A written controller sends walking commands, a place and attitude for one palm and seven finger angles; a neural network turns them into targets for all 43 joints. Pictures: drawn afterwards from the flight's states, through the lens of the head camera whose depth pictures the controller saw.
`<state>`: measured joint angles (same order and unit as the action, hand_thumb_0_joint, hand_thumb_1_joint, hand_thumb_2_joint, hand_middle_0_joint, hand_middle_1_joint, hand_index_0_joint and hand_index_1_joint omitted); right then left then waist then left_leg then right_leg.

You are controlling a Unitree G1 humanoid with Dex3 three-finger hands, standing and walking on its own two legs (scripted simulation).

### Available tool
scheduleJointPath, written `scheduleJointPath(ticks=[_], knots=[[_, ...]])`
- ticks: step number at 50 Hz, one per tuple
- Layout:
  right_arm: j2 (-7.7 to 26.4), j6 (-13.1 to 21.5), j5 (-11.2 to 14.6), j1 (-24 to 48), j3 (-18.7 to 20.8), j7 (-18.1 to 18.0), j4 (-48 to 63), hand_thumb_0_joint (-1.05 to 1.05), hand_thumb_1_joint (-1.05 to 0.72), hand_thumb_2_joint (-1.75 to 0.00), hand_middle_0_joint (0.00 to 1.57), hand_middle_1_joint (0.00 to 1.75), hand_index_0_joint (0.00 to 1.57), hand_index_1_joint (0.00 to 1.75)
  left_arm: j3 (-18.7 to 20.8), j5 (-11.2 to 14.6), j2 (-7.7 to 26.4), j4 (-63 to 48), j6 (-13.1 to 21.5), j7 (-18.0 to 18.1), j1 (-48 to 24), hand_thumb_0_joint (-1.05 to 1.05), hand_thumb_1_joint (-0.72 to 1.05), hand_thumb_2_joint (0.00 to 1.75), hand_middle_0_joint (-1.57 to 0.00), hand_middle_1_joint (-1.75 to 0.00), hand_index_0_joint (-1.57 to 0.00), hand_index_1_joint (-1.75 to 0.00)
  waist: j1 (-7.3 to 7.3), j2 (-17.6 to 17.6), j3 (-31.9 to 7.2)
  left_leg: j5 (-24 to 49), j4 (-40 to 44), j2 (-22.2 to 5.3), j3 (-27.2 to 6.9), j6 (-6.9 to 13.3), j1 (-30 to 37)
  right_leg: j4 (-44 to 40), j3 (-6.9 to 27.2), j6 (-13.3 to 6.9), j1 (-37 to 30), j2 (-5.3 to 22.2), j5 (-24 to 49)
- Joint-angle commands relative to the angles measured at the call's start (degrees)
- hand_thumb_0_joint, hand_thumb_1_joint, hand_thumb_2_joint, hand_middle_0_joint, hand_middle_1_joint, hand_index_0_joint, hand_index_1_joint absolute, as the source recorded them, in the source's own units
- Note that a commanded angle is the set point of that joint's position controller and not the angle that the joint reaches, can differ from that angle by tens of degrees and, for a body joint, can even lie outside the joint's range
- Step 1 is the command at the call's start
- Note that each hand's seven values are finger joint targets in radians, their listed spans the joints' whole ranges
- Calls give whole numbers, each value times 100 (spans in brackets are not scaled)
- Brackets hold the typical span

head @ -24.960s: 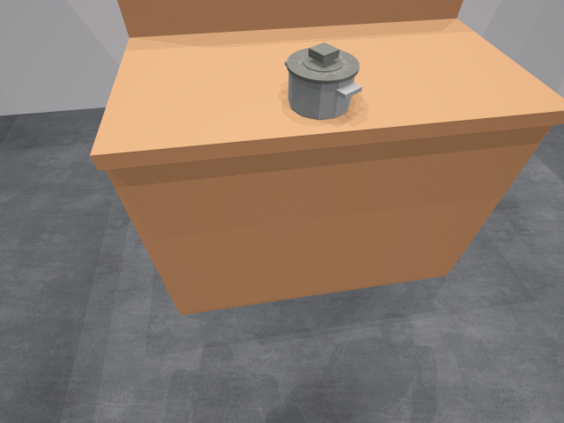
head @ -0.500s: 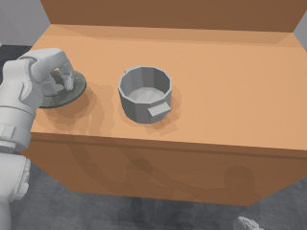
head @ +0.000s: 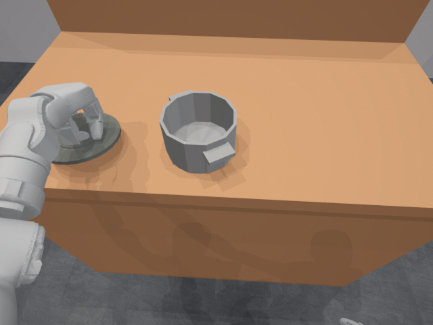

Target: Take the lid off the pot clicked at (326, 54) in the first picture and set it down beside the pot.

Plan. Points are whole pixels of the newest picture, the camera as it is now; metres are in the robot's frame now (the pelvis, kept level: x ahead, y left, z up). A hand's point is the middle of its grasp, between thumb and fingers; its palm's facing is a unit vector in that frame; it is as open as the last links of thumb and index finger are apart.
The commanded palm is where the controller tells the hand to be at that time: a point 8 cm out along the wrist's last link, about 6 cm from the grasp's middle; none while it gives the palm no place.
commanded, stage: lower the lid onto the table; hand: left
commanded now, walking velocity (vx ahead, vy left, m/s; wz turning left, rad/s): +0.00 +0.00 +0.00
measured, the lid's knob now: (75, 125) +0.47 +0.27 +0.10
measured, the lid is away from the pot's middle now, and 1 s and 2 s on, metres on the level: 0.24 0.24 0.24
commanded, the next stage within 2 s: open the fingers wide in 0.44 s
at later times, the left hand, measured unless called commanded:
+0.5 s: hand (75, 135) +0.44 +0.26 +0.10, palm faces -0.46 -0.09 -0.88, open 4.0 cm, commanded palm +0.45 +0.26 +0.16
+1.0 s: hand (79, 136) +0.44 +0.26 +0.10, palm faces -0.40 -0.02 -0.92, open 5.8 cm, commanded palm +0.45 +0.26 +0.16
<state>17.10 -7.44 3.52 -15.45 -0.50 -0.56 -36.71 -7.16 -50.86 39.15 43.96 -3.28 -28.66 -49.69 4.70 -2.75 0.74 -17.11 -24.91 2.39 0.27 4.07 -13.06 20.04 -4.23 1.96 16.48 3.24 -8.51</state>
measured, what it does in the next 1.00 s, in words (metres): stands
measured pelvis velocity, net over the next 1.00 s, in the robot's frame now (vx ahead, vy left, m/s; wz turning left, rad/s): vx -0.01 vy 0.00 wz -0.02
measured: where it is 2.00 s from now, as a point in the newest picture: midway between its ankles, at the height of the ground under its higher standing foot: outside the picture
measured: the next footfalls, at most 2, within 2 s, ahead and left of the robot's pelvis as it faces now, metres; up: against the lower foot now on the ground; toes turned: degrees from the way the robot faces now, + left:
none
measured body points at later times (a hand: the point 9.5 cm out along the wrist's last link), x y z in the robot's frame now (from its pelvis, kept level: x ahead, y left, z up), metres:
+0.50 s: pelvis +0.00 +0.00 +0.00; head +0.05 +0.00 +0.44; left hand +0.46 +0.26 +0.15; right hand +0.05 -0.28 -0.13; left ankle -0.05 +0.07 -0.74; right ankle +0.01 -0.16 -0.74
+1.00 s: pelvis -0.01 +0.00 +0.00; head +0.05 -0.01 +0.44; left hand +0.46 +0.26 +0.15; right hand +0.04 -0.27 -0.13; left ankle -0.05 +0.07 -0.74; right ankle +0.01 -0.16 -0.74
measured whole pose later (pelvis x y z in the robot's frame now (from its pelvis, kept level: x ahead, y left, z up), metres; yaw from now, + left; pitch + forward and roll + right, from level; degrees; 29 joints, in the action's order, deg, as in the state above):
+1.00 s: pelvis -0.01 +0.00 +0.00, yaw -1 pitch +8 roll -2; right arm 15.9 -13.9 4.1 -16.4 -0.3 -1.3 -37.0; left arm -4.0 -53.0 40.8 50.7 9.0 -21.4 -48.3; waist 4.9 -2.7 -1.4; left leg -18.3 -28.4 1.8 1.4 4.0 -18.4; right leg 23.0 -2.9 1.6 22.1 2.6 -9.0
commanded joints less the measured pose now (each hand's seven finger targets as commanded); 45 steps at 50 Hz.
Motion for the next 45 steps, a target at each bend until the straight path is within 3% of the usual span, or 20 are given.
scheduleJointPath(ticks=[1, 2, 3, 5, 6, 7, 10, 12, 13, 19, 20, 23, 26, 27, 28, 30, 33, 37, 42, 45], knots=[[939, 183, -2, -150, 323, -94, 518, 0, -90, -90, 20, 30, 20, 30, 770, -43, 1875, -942, 87, 327, -3197, 0, 52, 121, -80, -80, -124, -99, 88, -277, -2360, 3408, 6, -17, -466, -93, 850, 251, 26, -441, -966, -513, 1786], [990, 166, -18, -173, 364, -78, 491, 0, -90, -90, 20, 30, 20, 30, 692, 12, 1814, -1065, 93, 352, -3172, 0, 52, 121, -80, -80, -124, -99, 98, -474, -2418, 3590, -41, -43, -470, -140, 960, 265, 15, -451, -871, -499, 1788], [968, 174, -42, -168, 357, -60, 548, 0, -90, -90, 20, 30, 20, 30, 962, -40, 2121, -1412, 143, 383, -3313, 0, 52, 121, -80, -80, -124, -99, 23, -467, -2694, 3682, -14, -35, -507, -143, 1049, 271, 49, -439, -1026, -518, 1822], [931, 165, -25, -150, 342, -65, 534, 0, -90, -90, 20, 30, 20, 30, 779, -56, 1867, -1110, 167, 363, -3152, 0, 52, 121, -80, -80, -124, -99, 83, -455, -2499, 3636, -54, -24, -485, -103, 972, 266, 41, -435, -933, -518, 1831], [950, 158, -19, -193, 365, -68, 515, 0, -90, -90, 20, 30, 20, 30, 894, -34, 1966, -1076, 175, 366, -3057, 0, 52, 121, -80, -80, -124, -99, 61, -280, -2550, 3578, -62, -24, -462, -73, 938, 274, 46, -424, -1018, -517, 1883], [1021, 137, -26, -203, 374, -66, 506, 0, -90, -90, 20, 30, 20, 30, 1014, 13, 2176, -1041, 194, 414, -2886, 0, 52, 121, -80, -80, -124, -99, 40, -429, -2575, 3674, -101, -32, -464, -109, 928, 312, 34, -444, -1002, -500, 1889], [958, 97, 0, -222, 350, -86, 496, 0, -90, -90, 20, 30, 20, 30, 888, -49, 2002, -671, 241, 386, -2899, 0, 52, 121, -80, -80, -124, -99, 91, -140, -2300, 3180, -47, -7, -388, -39, 653, 270, 30, -416, -973, -505, 1772], [1023, 59, 0, -232, 368, -96, 476, 0, -90, -90, 20, 30, 20, 30, 876, 3, 2097, -710, 276, 422, -2907, 0, 52, 121, -80, -80, -124, -99, 92, -310, -2356, 3226, -85, -14, -379, -61, 669, 316, 25, -438, -918, -495, 1771], [986, 58, -22, -227, 366, -87, 504, 0, -90, -90, 20, 30, 20, 30, 961, -45, 2211, -1151, 331, 438, -3269, 0, 52, 121, -80, -80, -124, -99, 76, -428, -2638, 3381, -60, -11, -414, -65, 839, 304, 65, -425, -992, -514, 1832], [985, 2, 11, -348, 349, -115, 386, 0, -90, -90, 20, 30, 20, 30, 749, -46, 1892, -156, 401, 418, -2811, 0, 52, 121, -80, -80, -124, -99, 157, -126, -2192, 2925, -152, 6, -330, -26, 481, 325, 10, -410, -700, -530, 1612], [960, -15, 30, -367, 337, -128, 353, 0, -90, -90, 20, 30, 20, 30, 474, -46, 1584, 10, 403, 395, -2916, 0, 52, 121, -80, -80, -124, -99, 215, -112, -2045, 2750, -133, 4, -301, -27, 402, 329, -12, -409, -570, -532, 1501], [996, -62, 8, -446, 358, -137, 330, 0, -90, -90, 20, 30, 20, 30, 676, -111, 1858, -17, 457, 465, -3063, 0, 52, 121, -80, -80, -124, -99, 169, -190, -2330, 2839, -193, 3, -314, -51, 477, 418, 12, -429, -548, -543, 1488], [958, -94, 22, -435, 338, -133, 352, 0, -90, -90, 20, 30, 20, 30, 455, -73, 1517, 236, 515, 437, -2820, 0, 52, 121, -80, -80, -124, -99, 204, -132, -2218, 2921, -268, 4, -326, -46, 426, 465, -10, -421, -406, -553, 1478], [995, -113, 23, -456, 363, -122, 375, 0, -90, -90, 20, 30, 20, 30, 584, -25, 1632, 294, 539, 455, -2488, 0, 52, 121, -80, -80, -124, -99, 157, -67, -2186, 3079, -305, -17, -343, -54, 394, 494, -23, -434, -388, -543, 1490], [962, -258, -77, -396, 362, -153, 514, 0, -90, -90, 20, 30, 20, 30, 1001, -113, 2102, -1000, 1031, 570, -2778, 0, 50, 119, -79, -80, -122, -99, 18, 36, -2499, 3099, -300, -102, -272, -51, 433, 430, 26, -443, -384, -543, 1369], [840, -401, -55, -262, 356, -195, 537, 0, -90, -90, 20, 30, 20, 30, 582, -96, 1444, -581, 1280, 638, -2453, 0, 47, 117, -77, -81, -118, -98, 124, -174, -2192, 2925, -319, -116, -257, -36, 407, 435, 16, -450, -123, -527, 1168], [906, -516, -25, -334, 365, -184, 516, 0, -90, -90, 20, 30, 20, 30, 1300, -34, 2309, -841, 1365, 859, -2757, 0, 43, 113, -74, -81, -111, -97, 47, -382, -2448, 2963, -265, -131, -332, -47, 527, 456, 61, -481, -226, -519, 1127], [876, -494, 8, -348, 356, -171, 467, 0, -90, -90, 20, 30, 20, 30, 1175, -79, 2156, -597, 1307, 1003, -2606, 0, 38, 108, -70, -81, -103, -95, 78, -611, -2402, 3118, -236, -145, -344, -79, 543, 422, 60, -496, -225, -486, 1206], [875, -475, 13, -313, 366, -148, 477, 0, -90, -90, 20, 30, 20, 30, 1099, -80, 2049, -721, 1253, 1031, -2584, 0, 30, 104, -65, -79, -92, -91, 84, -566, -2475, 3177, -217, -149, -357, -72, 665, 370, 79, -495, -280, -492, 1246], [865, -492, 21, -326, 334, -160, 443, 0, -90, -90, 20, 30, 20, 30, 1080, -81, 2015, -310, 1217, 977, -2498, 0, 25, 101, -62, -78, -87, -88, 97, -126, -2251, 2655, -135, -104, -259, -7, 290, 339, 72, -473, -394, -488, 1202]])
